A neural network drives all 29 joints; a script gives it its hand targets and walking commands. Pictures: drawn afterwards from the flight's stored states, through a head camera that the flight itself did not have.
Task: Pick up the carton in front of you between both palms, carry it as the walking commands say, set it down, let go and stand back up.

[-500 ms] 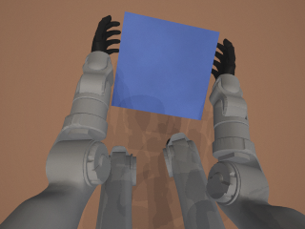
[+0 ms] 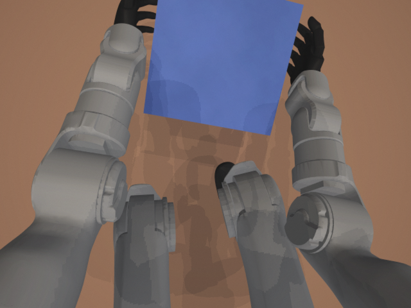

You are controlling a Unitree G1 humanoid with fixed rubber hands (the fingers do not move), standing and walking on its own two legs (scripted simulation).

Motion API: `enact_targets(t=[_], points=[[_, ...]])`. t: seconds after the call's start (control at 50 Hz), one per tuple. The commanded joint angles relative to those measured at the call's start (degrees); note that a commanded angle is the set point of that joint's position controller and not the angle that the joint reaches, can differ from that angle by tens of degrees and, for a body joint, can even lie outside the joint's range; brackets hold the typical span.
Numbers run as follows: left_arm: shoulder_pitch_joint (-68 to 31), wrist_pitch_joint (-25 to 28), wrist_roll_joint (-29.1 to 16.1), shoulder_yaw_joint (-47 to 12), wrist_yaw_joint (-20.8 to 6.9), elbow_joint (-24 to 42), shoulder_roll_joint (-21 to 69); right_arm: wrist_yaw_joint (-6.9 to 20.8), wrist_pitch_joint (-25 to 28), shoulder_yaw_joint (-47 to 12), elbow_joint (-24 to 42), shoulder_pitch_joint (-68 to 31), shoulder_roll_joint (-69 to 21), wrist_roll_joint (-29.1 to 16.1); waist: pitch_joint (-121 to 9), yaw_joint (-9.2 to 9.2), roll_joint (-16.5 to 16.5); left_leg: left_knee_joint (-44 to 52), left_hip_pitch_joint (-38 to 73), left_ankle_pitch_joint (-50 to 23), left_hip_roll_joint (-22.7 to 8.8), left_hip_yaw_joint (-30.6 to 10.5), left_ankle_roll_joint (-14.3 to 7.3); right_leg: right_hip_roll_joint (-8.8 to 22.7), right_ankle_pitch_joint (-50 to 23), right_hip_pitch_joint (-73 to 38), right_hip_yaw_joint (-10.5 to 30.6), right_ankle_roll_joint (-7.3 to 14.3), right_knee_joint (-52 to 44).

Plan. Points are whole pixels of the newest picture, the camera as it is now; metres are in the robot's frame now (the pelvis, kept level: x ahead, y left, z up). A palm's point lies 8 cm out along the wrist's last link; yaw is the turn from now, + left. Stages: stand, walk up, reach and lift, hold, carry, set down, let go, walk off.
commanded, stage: set down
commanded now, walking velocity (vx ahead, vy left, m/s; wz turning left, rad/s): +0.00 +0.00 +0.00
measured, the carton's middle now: (212, 67) +0.50 -0.10 -0.26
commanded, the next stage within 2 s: none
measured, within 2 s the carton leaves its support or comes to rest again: rests again in 0.42 s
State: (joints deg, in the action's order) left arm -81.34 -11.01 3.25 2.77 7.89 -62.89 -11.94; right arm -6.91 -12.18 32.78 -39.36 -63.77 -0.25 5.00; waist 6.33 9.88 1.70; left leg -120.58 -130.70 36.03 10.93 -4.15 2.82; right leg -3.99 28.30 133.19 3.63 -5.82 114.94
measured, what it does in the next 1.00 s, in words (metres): stands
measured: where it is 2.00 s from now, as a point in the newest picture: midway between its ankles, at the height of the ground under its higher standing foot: (192, 226)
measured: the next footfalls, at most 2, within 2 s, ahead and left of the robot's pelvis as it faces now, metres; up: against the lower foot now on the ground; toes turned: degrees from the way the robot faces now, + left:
none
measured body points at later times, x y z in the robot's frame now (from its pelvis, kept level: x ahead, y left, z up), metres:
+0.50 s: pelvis +0.00 +0.01 -0.01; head +0.35 +0.01 +0.26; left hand +0.57 +0.05 -0.18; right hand +0.47 -0.24 -0.18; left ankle +0.08 +0.11 -0.37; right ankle +0.13 -0.14 -0.37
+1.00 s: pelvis +0.00 +0.01 -0.02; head +0.36 +0.01 +0.24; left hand +0.57 +0.06 -0.20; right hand +0.47 -0.24 -0.20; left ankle +0.08 +0.11 -0.37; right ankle +0.12 -0.14 -0.37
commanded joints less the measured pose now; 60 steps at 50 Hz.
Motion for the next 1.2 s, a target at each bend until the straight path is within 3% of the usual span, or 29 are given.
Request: enact_targets(t=[0.0,0.08,0.12,0.14,0.16,0.18,0.24,0.26,0.28,0.3,0.44,0.46,0.54,0.64,0.66,0.68,0.74,0.76,0.8,0.84,0.94,0.96,0.98,1.0,1.02,1.04,1.08,1.12,1.18], points=[[-22.90,3.21,-2.73,-12.54,-12.73,3.94,52.12,14.18,2.36,-25.31,0.54,-36.54,-39.01,-5.30,-65.76,2.28,10.53,12.65,25.90,-22.29,-1.29,5.17,-2.75,-1.64,-27.07,-41.12,-9.42,0.89,-3.08],[-23.83,3.33,-3.39,-12.24,-13.55,3.53,50.99,14.64,2.41,-24.81,0.96,-39.09,-37.63,-4.57,-61.81,2.57,9.84,12.04,23.99,-18.75,-0.78,4.93,-3.34,-1.40,-23.28,-38.24,-10.04,1.12,-2.45],[-23.81,3.01,-1.70,-9.47,-13.92,-0.11,49.09,14.60,2.22,-21.22,-3.62,-35.66,-36.31,-1.00,-55.30,5.20,8.54,13.22,21.27,-14.69,-1.37,4.14,-4.09,-1.54,-19.45,-35.27,-9.79,2.17,-4.19],[-21.51,2.17,0.10,-7.71,-14.09,-3.88,49.08,14.77,1.84,-20.07,-3.76,-36.39,-35.80,-0.86,-52.40,2.99,11.01,12.80,21.01,-13.55,-1.80,4.06,-4.33,-1.21,-16.88,-32.08,-9.31,1.93,-3.14],[-20.49,2.69,-0.31,-6.62,-14.57,-2.44,49.77,14.74,2.63,-20.36,-0.88,-37.87,-32.39,0.08,-54.86,5.39,9.88,12.35,20.40,-13.85,-1.15,4.02,-4.01,-1.15,-16.89,-33.43,-9.94,1.96,-3.59],[-22.89,3.01,-0.44,-6.32,-14.35,-1.74,48.22,15.00,2.66,-19.03,-3.22,-37.42,-33.81,-0.60,-53.97,2.40,9.93,13.73,21.15,-14.73,-1.02,3.39,-4.27,-0.97,-17.21,-31.30,-9.76,2.41,-3.11],[-25.05,4.17,-2.43,-8.37,-14.24,1.21,47.43,14.94,3.33,-16.70,-3.52,-36.81,-32.70,0.37,-52.38,7.58,6.96,12.78,20.19,-16.76,-1.65,1.93,-4.65,-1.09,-19.04,-32.04,-10.26,2.55,-2.75],[-25.68,3.79,-1.52,-6.60,-14.58,-2.57,46.18,15.08,3.00,-17.03,-5.02,-37.24,-33.03,0.98,-51.21,5.24,8.42,10.78,18.54,-15.58,-1.27,3.76,-3.84,-0.82,-18.59,-32.48,-8.46,2.71,-3.07],[-24.36,3.86,-2.86,-8.29,-14.62,-0.70,46.45,15.19,3.32,-17.47,-3.55,-37.10,-31.58,0.81,-52.52,6.13,8.36,11.68,19.41,-15.75,-1.24,2.82,-4.19,-0.44,-18.69,-33.30,-9.99,2.37,-2.48],[-23.63,3.50,-0.03,-6.75,-14.84,-1.96,43.27,15.34,2.66,-17.40,-5.32,-36.50,-32.31,0.55,-49.00,1.89,8.28,10.77,20.14,-15.40,-1.76,3.14,-4.39,-0.79,-16.67,-30.52,-7.96,2.62,-2.57],[-21.06,3.70,1.20,-6.03,-14.98,-4.85,41.57,15.63,3.21,-12.98,-6.68,-33.68,-29.88,3.21,-46.10,3.49,6.65,10.18,18.17,-17.22,-2.50,1.86,-5.13,-1.24,-16.36,-28.25,-8.61,2.29,-1.57],[-19.47,3.91,2.06,-4.31,-15.05,-5.10,40.20,15.95,3.18,-13.83,-7.95,-33.87,-30.30,1.47,-45.53,-0.44,7.12,10.32,18.76,-18.43,-2.23,2.67,-4.88,-1.00,-16.77,-25.75,-8.08,2.09,-1.90],[-17.76,3.75,2.00,-5.28,-15.02,-5.24,39.14,15.18,4.00,-11.41,-9.11,-30.19,-25.68,2.98,-43.76,3.23,8.92,10.54,17.35,-16.76,-2.52,1.70,-4.19,-1.27,-17.13,-26.31,-8.52,2.27,-1.63],[-14.96,3.61,4.46,-2.48,-14.93,-6.15,37.35,15.72,3.99,-11.18,-9.67,-28.23,-24.68,3.50,-40.46,1.04,8.76,9.91,17.42,-16.63,-2.46,1.79,-4.06,-1.35,-15.69,-24.32,-6.65,3.45,-2.16],[-14.93,3.95,4.96,-1.87,-14.82,-6.86,36.33,15.91,3.52,-10.26,-11.90,-29.05,-25.67,4.28,-38.74,-0.67,4.42,10.62,16.70,-18.58,-2.65,0.54,-5.41,-1.35,-15.85,-21.88,-7.25,2.66,-1.13],[-15.44,3.46,4.51,-3.57,-14.69,-7.79,36.55,15.93,3.82,-8.39,-11.42,-28.45,-24.67,3.91,-41.89,2.76,6.94,10.49,20.00,-18.58,-3.24,0.00,-5.09,-1.07,-14.97,-23.02,-7.95,2.24,-0.88],[-14.61,4.31,3.86,-4.79,-14.99,-6.58,36.05,15.42,4.42,-8.53,-13.92,-25.74,-23.66,3.62,-40.60,3.21,8.50,9.34,18.57,-19.70,-3.26,0.53,-4.69,-1.33,-17.48,-23.18,-7.79,2.84,-0.99],[-15.71,4.18,3.94,-4.66,-14.77,-8.53,35.49,15.69,4.56,-8.51,-13.53,-27.26,-23.15,3.33,-39.65,1.23,8.98,8.85,19.69,-18.88,-3.05,1.17,-4.51,-1.03,-16.02,-21.72,-6.63,2.78,-1.28],[-12.74,4.03,3.39,-4.04,-14.86,-8.29,33.51,15.18,4.97,-8.23,-13.20,-25.20,-19.81,3.71,-39.81,3.51,7.06,8.97,16.98,-18.37,-3.35,0.70,-4.30,-0.29,-17.13,-24.05,-7.75,2.59,-0.20],[-12.61,4.43,4.03,-3.83,-14.47,-7.55,32.72,14.76,5.32,-8.12,-14.13,-23.53,-19.85,3.13,-38.81,1.40,8.24,9.59,17.45,-18.50,-3.45,0.71,-4.39,-0.75,-16.71,-22.22,-7.46,2.56,-0.43],[-12.24,6.02,2.68,-2.37,-11.16,-6.72,15.87,10.52,7.26,-3.44,-15.79,-18.51,-5.18,4.18,-39.52,2.57,5.85,8.29,19.61,-16.43,-4.26,0.80,-4.50,0.45,-14.67,-23.99,-8.13,1.41,0.10],[-11.01,6.43,3.16,-2.71,-9.50,-7.97,7.45,8.50,8.55,-0.69,-19.11,-13.16,2.02,3.20,-36.68,4.56,6.21,8.84,18.27,-15.44,-5.89,0.21,-3.90,1.74,-15.82,-25.28,-8.06,1.39,-0.75],[-10.31,7.12,2.53,-1.82,-7.05,-5.65,-3.63,6.09,10.19,-0.19,-18.57,-10.21,11.71,1.47,-36.52,0.47,6.84,9.79,20.22,-14.57,-6.45,0.72,-3.79,2.32,-13.89,-24.24,-8.08,1.30,-0.53],[-14.37,7.49,-1.68,-4.45,-5.43,-4.34,-7.84,4.46,12.02,0.02,-16.79,-10.57,15.67,0.07,-40.47,4.52,5.37,8.89,21.73,-16.13,-7.20,-0.78,-3.81,2.86,-15.63,-27.10,-8.51,1.38,0.39],[-15.12,8.29,-1.96,-4.07,-4.37,-2.31,-12.38,3.06,12.76,0.44,-19.55,-11.17,17.74,-2.44,-40.94,2.23,5.28,8.09,22.30,-15.71,-6.87,0.31,-3.38,3.25,-16.11,-27.17,-7.62,1.06,-0.29],[-17.25,8.15,-4.93,-6.72,-4.44,-1.84,-11.16,2.18,14.02,-1.65,-19.47,-12.06,17.98,-4.89,-42.64,6.69,4.44,7.87,22.22,-16.30,-7.70,-0.32,-3.02,3.28,-18.08,-27.38,-8.66,1.25,-0.70],[-19.63,8.17,-7.96,-9.28,-3.76,1.91,-11.08,1.74,15.31,-5.17,-20.98,-12.76,18.82,-9.77,-43.11,4.21,8.25,8.11,25.26,-17.32,-7.82,-0.98,-2.81,4.37,-17.84,-25.48,-8.12,1.98,-0.14],[-22.12,8.12,-10.24,-11.02,-4.39,4.45,-11.37,1.81,16.33,-6.63,-18.42,-14.08,20.72,-12.70,-46.22,6.95,9.57,6.86,28.34,-20.29,-8.31,-1.27,-2.65,4.65,-19.97,-26.03,-7.97,2.59,-0.40],[-21.63,8.00,-11.49,-12.82,-4.49,7.25,-12.58,2.05,15.93,-10.90,-18.64,-15.01,19.92,-16.67,-51.37,4.45,10.50,6.54,31.73,-22.17,-9.07,-0.78,-2.42,4.88,-22.88,-29.41,-8.12,2.66,-0.42]])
